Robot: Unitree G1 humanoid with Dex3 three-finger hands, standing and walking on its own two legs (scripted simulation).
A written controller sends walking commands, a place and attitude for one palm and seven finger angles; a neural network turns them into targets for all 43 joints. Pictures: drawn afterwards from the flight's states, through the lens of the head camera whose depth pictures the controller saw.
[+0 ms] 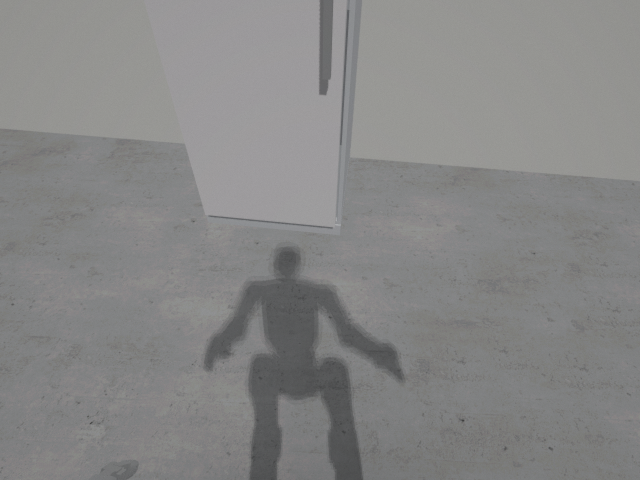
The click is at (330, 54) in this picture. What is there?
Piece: fridge door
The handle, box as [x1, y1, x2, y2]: [323, 0, 332, 79]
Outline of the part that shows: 324,0 323,78 329,79 331,60 332,0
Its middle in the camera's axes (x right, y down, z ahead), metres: +0.02 -0.58 +1.01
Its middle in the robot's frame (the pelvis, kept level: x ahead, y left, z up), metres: +1.16 +0.05 +0.14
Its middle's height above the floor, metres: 0.91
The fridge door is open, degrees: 0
